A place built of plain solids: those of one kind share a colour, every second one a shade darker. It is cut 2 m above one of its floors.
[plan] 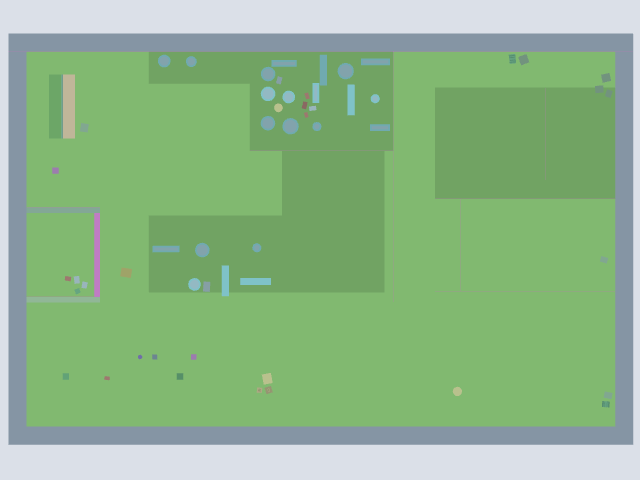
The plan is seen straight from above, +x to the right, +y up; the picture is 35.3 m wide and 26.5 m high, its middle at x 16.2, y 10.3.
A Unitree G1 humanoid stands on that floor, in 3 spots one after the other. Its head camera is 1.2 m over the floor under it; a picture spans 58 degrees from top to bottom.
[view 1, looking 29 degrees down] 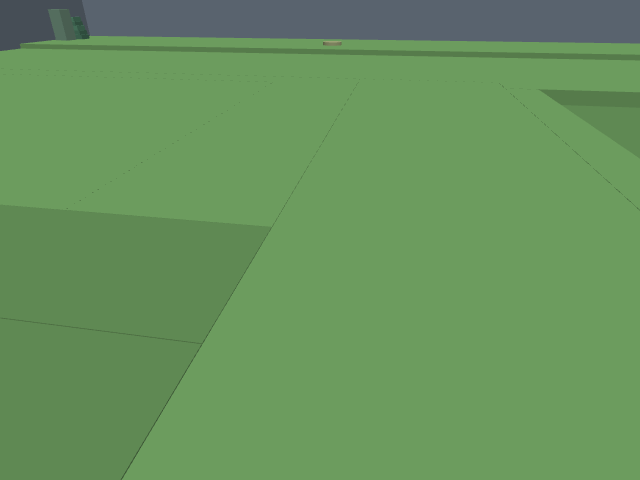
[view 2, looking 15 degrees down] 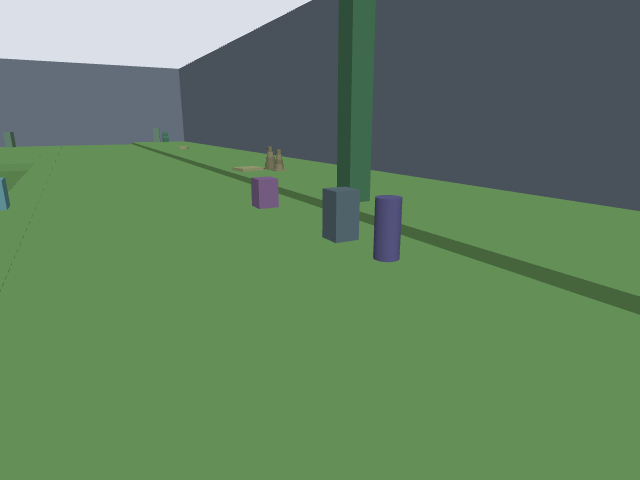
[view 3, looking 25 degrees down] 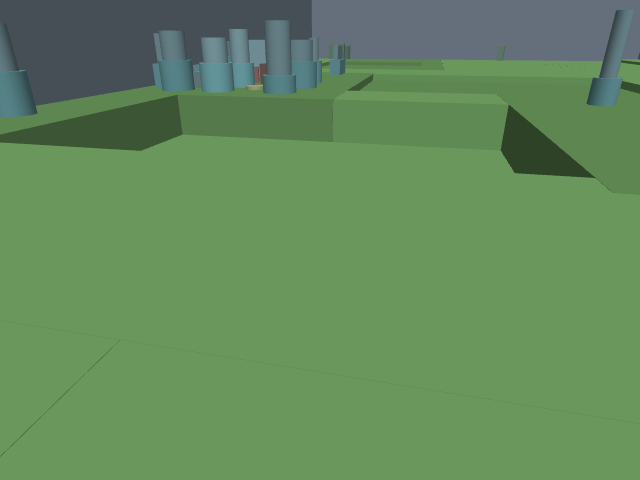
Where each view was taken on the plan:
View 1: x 21.86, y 14.81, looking -80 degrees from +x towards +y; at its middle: floor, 2.48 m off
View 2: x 3.22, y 6.23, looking -29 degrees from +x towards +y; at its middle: floor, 4.64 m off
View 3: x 2.75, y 13.30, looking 13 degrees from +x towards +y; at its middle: floor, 2.84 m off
